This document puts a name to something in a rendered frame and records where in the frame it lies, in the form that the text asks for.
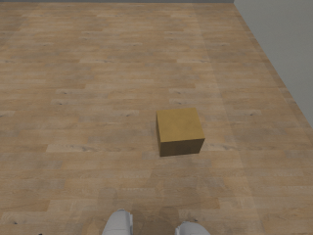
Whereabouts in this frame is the robot thigh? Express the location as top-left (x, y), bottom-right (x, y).
top-left (174, 222), bottom-right (210, 235)
top-left (102, 211), bottom-right (133, 235)

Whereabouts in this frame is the right robot thigh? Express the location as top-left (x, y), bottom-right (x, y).
top-left (174, 222), bottom-right (210, 235)

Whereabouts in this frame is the carton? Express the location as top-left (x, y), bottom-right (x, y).
top-left (156, 107), bottom-right (205, 157)

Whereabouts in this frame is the left robot thigh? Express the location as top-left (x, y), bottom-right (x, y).
top-left (102, 211), bottom-right (133, 235)

